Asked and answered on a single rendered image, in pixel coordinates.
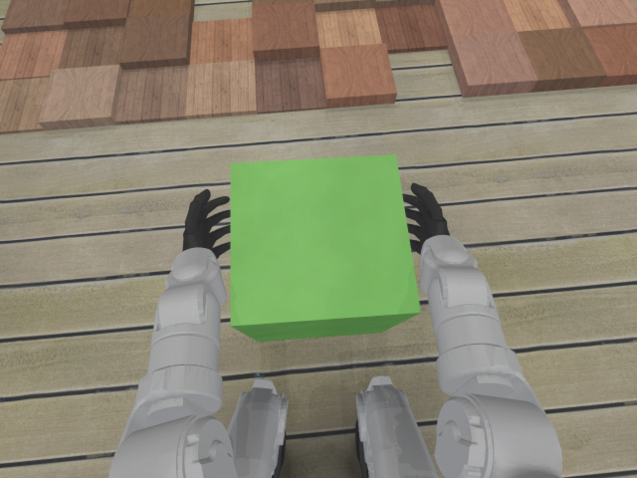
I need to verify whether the robot left upper arm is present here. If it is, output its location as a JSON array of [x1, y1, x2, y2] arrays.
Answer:
[[109, 413, 238, 478]]

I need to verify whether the robot thigh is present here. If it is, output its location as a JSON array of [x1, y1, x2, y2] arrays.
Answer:
[[356, 384, 439, 478], [227, 387, 289, 478]]

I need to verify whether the robot left forearm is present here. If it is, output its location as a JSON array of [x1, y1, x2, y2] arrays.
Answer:
[[108, 247, 227, 478]]

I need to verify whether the robot right upper arm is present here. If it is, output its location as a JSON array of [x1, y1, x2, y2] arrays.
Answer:
[[434, 392, 561, 478]]

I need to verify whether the robot right thigh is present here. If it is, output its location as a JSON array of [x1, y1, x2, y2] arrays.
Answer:
[[356, 384, 439, 478]]

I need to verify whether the left robot hand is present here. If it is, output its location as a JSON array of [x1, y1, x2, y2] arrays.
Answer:
[[182, 189, 231, 259]]

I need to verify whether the right robot hand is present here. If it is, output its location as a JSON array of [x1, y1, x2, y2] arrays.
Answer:
[[402, 183, 450, 254]]

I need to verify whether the carton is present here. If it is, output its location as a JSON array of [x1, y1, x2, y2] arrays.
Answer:
[[230, 154, 421, 342]]

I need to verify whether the robot left thigh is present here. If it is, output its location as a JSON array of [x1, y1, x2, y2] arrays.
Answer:
[[227, 387, 289, 478]]

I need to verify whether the robot right forearm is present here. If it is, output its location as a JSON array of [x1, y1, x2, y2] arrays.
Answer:
[[419, 235, 562, 469]]

